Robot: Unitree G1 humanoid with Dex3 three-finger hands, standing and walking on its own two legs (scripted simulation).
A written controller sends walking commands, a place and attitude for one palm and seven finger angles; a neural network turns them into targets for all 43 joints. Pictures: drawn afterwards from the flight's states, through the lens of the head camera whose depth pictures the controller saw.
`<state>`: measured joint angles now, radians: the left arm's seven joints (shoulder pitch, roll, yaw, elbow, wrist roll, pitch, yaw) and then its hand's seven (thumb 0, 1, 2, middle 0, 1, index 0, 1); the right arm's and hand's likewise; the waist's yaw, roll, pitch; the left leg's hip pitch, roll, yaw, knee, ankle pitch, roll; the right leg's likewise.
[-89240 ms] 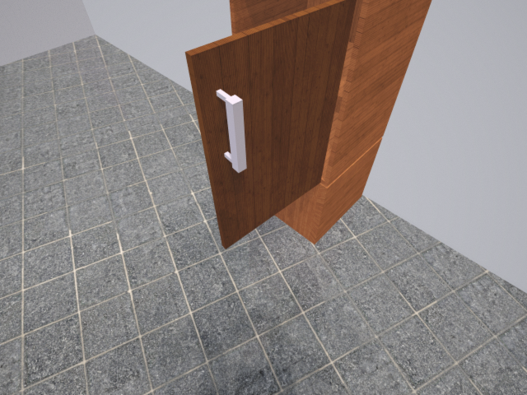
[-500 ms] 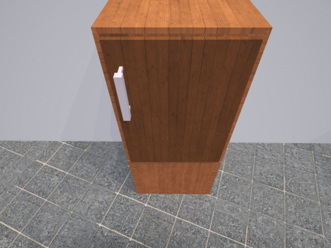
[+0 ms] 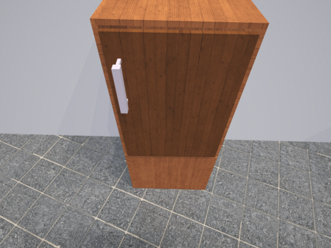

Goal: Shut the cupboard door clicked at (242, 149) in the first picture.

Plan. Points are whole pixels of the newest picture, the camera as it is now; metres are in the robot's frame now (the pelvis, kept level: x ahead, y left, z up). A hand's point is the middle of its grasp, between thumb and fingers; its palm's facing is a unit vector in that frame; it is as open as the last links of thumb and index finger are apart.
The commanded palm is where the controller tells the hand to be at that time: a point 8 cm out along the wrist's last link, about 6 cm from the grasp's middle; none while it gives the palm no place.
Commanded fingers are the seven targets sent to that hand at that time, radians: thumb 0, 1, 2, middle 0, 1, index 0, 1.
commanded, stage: look again from close up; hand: left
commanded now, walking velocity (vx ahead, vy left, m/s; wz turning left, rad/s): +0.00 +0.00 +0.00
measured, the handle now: (121, 87) +0.55 +0.16 +0.09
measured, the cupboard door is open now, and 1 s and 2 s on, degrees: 1 1 1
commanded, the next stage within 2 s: shuffle to correct the standing spot in 0.50 s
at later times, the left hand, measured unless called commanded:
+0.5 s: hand out of the picture +0.03 +0.20 -0.18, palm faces +0.03 -0.98 -0.19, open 7.4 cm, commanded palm none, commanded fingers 0.00 0.90 0.90 -0.20 -0.30 -0.20 -0.30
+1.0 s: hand out of the picture -0.10 +0.18 -0.18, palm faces +0.08 -0.99 -0.12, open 7.4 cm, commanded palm none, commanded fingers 0.00 0.90 0.90 -0.20 -0.30 -0.20 -0.30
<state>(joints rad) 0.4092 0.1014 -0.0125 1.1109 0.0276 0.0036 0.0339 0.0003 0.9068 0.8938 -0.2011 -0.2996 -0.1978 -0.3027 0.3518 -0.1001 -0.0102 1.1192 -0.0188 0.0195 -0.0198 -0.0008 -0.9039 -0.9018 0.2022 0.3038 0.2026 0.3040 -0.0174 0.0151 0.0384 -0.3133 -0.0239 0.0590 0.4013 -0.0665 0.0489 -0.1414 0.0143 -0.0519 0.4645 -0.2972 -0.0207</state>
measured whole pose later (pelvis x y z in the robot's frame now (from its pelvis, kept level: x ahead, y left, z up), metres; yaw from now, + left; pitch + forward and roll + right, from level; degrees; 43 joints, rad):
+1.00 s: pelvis +0.00 +0.03 +0.00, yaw +1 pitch -2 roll -3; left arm 0.53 0.14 0.02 1.07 0.03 0.04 0.02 0.00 0.91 0.89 -0.20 -0.30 -0.20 -0.30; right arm 0.28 -0.15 -0.04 1.05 -0.02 0.02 -0.03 0.00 -0.91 -0.90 0.20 0.30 0.20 0.30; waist 0.01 -0.01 0.01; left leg -0.37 -0.01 0.08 0.58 -0.27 0.02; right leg -0.12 0.01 -0.06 0.47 -0.31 0.00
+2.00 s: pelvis +0.09 -0.01 +0.00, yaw +1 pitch +1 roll +0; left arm 0.23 0.20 0.07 1.00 0.04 0.03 -0.02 0.02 0.93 0.89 -0.20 -0.30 -0.19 -0.30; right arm 0.34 -0.10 -0.05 1.07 -0.04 -0.02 -0.04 0.00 -0.90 -0.90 0.21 0.30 0.21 0.30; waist -0.03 0.00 0.06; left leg -0.21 0.09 0.13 0.47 -0.27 -0.02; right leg -0.41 -0.10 -0.08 0.67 -0.27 0.03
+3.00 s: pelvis +0.07 +0.00 +0.00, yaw +1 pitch -1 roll +1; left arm 0.30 0.14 0.03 1.06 0.03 0.05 0.04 0.00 0.91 0.89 -0.20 -0.30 -0.20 -0.30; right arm 0.28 -0.17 -0.05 1.09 -0.01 0.04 -0.03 0.00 -0.91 -0.90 0.20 0.30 0.20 0.30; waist -0.01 0.00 0.01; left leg -0.24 -0.08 0.17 0.32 -0.10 0.07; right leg -0.12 -0.04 -0.06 0.44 -0.30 -0.01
